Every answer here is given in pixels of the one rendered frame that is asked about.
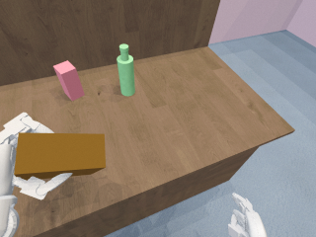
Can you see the sponge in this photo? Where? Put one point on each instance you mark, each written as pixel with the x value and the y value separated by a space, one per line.
pixel 47 155

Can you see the robot right hand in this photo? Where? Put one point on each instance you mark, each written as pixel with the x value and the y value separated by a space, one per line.
pixel 251 224

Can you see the table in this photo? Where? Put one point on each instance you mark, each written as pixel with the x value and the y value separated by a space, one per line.
pixel 190 125

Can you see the robot left hand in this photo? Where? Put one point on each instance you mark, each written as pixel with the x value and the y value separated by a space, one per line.
pixel 33 187

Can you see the robot left forearm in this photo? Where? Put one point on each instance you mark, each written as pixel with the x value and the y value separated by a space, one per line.
pixel 9 217

